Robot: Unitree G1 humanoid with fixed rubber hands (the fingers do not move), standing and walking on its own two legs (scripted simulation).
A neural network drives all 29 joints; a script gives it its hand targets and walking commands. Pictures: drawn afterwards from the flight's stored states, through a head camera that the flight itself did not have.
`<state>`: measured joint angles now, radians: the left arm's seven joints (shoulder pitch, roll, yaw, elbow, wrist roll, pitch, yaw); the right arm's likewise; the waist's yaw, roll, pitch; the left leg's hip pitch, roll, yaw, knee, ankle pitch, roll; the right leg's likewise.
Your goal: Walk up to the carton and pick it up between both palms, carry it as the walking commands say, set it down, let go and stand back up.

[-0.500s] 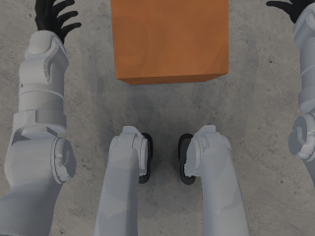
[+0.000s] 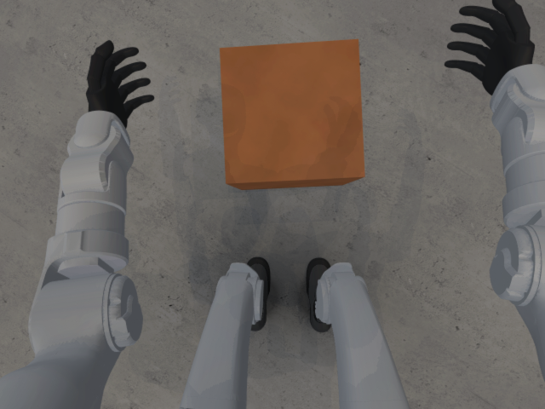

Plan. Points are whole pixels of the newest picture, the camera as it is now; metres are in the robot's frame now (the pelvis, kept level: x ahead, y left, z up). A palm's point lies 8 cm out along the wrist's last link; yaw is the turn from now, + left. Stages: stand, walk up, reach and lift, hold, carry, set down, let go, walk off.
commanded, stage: set down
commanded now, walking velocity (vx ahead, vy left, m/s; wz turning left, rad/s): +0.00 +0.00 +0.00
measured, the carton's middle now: (290, 127) +0.55 -0.01 -0.49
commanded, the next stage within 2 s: let go in 0.14 s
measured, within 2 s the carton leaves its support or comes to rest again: neither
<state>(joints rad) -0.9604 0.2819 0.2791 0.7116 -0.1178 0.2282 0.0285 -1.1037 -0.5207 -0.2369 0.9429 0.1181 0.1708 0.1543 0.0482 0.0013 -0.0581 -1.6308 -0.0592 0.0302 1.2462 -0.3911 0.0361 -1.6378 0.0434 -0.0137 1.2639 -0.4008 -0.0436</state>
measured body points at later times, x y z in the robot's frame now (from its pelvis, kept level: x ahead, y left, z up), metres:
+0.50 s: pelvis +0.03 +0.00 +0.08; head +0.29 +0.00 +0.44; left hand +0.42 +0.24 -0.04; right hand +0.45 -0.24 -0.04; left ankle +0.07 +0.09 -0.59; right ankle +0.06 -0.09 -0.59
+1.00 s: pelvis +0.08 +0.01 +0.14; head +0.14 -0.01 +0.59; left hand +0.27 +0.24 +0.07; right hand +0.27 -0.23 +0.06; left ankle +0.07 +0.09 -0.59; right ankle +0.06 -0.09 -0.59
